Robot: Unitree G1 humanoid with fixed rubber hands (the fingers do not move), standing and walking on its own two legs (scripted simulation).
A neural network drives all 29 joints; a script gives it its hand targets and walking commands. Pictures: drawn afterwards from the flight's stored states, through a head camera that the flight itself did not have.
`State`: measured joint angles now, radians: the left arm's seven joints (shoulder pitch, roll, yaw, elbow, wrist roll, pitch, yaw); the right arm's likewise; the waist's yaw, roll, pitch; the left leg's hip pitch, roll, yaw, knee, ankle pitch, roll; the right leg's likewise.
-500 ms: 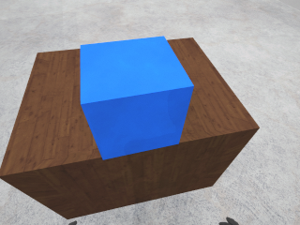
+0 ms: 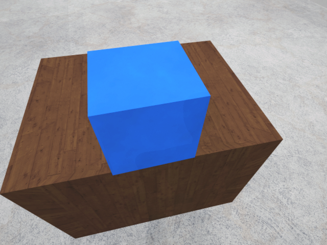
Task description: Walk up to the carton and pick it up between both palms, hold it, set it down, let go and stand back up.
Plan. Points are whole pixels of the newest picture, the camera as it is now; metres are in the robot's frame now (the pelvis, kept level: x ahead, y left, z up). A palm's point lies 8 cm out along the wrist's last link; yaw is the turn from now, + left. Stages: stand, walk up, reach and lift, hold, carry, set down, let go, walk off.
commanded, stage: stand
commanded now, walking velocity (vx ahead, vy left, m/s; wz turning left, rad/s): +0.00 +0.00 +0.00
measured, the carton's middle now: (145, 108) +0.49 +0.06 +0.03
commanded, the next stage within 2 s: walk up in 0.44 s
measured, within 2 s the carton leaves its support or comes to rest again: neither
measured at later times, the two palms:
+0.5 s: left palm out of the picture -0.02 +0.21 -0.15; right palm out of the picture -0.02 -0.22 -0.14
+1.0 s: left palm out of the picture +0.01 +0.18 -0.14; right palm out of the picture +0.04 -0.32 -0.14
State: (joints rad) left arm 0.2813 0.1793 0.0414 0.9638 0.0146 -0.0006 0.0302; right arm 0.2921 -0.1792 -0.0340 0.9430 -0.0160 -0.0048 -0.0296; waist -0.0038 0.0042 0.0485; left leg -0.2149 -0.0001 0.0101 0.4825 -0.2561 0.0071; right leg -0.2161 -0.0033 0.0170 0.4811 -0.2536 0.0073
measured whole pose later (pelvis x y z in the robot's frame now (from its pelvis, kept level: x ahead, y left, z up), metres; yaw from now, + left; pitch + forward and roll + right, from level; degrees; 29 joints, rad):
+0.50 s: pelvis +0.00 +0.00 +0.00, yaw +0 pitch -1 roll +0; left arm 0.29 0.14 0.02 1.13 0.01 0.00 0.04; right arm 0.30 -0.14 -0.02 1.12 -0.02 -0.01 -0.04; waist -0.01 0.00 0.06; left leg -0.19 0.00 0.00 0.45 -0.24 0.00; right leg -0.18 0.00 0.01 0.44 -0.23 0.00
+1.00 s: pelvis +0.04 -0.07 +0.00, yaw +9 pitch +1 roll -1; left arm 0.31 0.20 0.04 1.05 0.02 -0.04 0.03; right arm 0.36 -0.21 -0.07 1.07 -0.02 0.01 -0.04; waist -0.03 0.03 -0.01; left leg -0.37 0.06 -0.09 0.79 -0.48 0.01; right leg -0.21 0.02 -0.11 0.49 -0.29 -0.02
